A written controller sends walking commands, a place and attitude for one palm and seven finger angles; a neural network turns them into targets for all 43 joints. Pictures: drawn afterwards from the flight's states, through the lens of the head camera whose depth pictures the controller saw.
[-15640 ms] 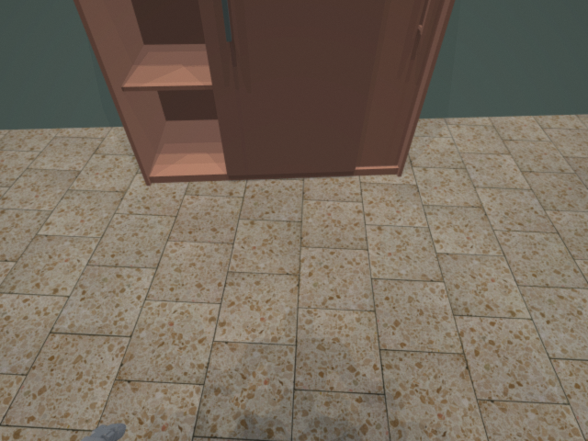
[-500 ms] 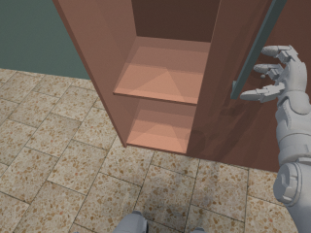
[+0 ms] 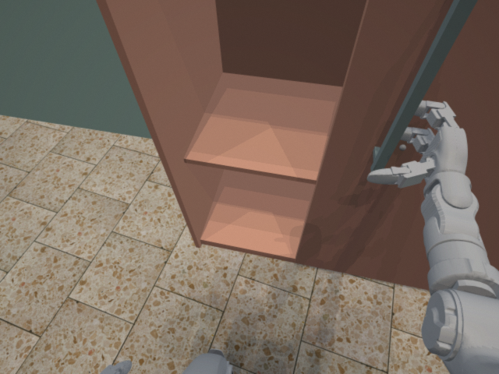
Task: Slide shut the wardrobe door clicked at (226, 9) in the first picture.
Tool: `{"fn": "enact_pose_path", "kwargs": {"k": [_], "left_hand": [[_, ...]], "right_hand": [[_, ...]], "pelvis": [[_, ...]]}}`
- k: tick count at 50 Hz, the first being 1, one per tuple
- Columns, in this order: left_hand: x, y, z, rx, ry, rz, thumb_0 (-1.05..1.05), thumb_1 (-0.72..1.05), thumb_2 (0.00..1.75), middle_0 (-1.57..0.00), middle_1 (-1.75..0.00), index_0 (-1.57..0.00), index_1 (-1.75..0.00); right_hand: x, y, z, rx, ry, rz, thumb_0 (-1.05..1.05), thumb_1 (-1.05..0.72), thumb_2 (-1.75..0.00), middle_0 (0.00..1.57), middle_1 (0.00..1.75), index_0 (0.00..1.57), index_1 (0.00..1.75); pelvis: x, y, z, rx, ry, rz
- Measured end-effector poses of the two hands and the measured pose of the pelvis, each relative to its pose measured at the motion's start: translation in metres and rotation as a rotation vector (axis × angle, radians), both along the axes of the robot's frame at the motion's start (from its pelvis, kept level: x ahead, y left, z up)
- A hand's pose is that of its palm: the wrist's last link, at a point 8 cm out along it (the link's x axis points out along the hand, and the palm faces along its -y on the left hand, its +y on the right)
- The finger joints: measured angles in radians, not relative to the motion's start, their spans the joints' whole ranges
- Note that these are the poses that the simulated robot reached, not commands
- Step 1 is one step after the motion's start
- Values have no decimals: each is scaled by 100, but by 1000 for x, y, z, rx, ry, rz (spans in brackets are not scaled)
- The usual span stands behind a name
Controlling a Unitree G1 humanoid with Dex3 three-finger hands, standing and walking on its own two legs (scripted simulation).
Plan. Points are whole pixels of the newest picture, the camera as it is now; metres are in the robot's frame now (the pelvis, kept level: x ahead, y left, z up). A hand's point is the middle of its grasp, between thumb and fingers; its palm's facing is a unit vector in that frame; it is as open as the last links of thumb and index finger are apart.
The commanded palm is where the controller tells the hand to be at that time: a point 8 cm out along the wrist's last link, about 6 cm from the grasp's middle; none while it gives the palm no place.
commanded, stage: slide the fingers in behind the handle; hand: right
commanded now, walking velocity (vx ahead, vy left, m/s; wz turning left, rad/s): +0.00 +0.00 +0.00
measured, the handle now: (410, 94) +0.53 -0.16 +0.16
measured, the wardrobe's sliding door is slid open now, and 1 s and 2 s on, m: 0.40 0.40 0.40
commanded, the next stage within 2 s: grip the handle and tug to test in 1.28 s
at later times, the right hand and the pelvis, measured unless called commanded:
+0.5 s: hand (388, 142) +0.48 -0.15 +0.10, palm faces +0.06 +1.00 -0.02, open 14.0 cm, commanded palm +0.45 -0.19 +0.10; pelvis +0.00 +0.00 +0.00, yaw +0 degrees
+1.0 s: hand (381, 141) +0.48 -0.13 +0.11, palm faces +0.07 +1.00 -0.03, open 14.0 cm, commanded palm +0.45 -0.18 +0.10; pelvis +0.00 +0.00 +0.00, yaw +0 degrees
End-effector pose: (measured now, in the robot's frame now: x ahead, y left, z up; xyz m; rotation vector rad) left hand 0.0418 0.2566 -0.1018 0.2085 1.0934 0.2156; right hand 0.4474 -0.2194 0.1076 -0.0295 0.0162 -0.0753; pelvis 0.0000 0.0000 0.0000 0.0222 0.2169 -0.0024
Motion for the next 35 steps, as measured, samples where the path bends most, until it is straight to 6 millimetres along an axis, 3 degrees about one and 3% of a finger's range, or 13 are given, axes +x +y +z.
{"fn": "enact_pose_path", "kwargs": {"k": [13,35], "left_hand": [[9,4,0,10,-15,-22,1,91,90,-20,-30,-20,-30],[-21,-4,-5,-14,54,11,1,91,90,-20,-30,-20,-30]], "right_hand": [[3,9,2,5,5,11,-2,50,-30,30,120,30,120],[12,28,0,3,-3,12,-2,50,-30,30,120,30,120]], "pelvis": [[-2,2,-1,-3,1,-11],[-1,-2,-1,-5,16,3]]}}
